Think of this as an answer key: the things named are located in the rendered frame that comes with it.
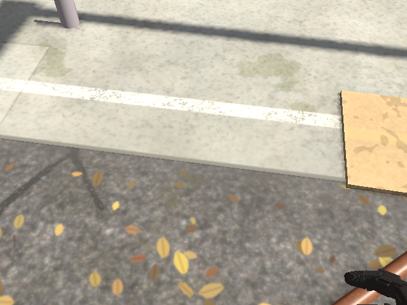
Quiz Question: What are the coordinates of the robot right hand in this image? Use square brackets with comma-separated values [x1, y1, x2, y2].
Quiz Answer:
[344, 269, 407, 305]

